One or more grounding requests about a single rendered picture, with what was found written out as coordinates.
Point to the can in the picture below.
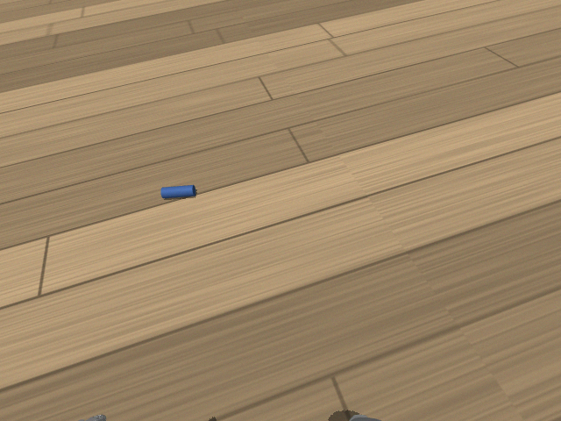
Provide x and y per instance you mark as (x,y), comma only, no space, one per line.
(178,191)

